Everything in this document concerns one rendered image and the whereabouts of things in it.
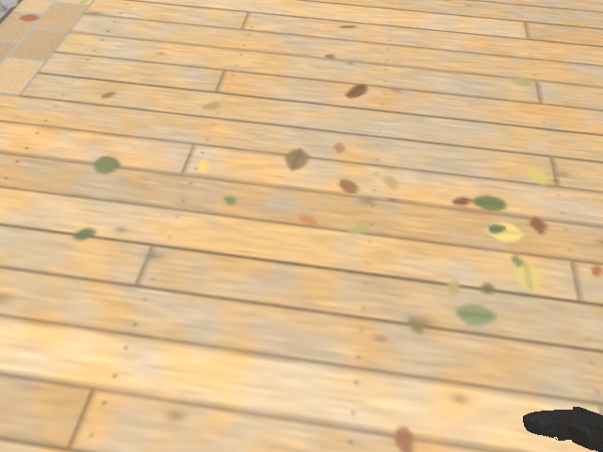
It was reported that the robot right hand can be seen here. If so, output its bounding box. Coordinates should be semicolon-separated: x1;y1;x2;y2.
523;407;603;452

